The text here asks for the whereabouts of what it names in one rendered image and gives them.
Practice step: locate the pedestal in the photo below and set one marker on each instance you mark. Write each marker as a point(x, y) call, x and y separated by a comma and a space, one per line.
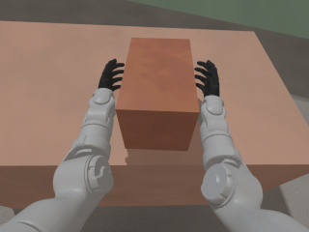
point(49, 72)

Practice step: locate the carton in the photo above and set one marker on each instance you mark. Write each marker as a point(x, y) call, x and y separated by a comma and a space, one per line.
point(157, 106)

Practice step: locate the left robot upper arm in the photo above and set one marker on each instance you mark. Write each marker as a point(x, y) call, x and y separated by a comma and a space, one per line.
point(79, 185)

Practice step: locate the robot right hand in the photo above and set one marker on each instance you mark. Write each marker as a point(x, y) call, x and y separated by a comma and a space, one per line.
point(211, 79)

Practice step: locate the robot right forearm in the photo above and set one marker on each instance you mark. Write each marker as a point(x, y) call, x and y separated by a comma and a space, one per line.
point(216, 139)

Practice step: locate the robot left hand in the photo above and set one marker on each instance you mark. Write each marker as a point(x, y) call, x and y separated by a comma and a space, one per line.
point(106, 79)

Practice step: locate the robot left forearm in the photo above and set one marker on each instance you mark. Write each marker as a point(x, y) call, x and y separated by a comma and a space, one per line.
point(96, 128)

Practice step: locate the right robot upper arm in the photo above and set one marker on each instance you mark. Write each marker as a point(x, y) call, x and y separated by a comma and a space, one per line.
point(236, 196)

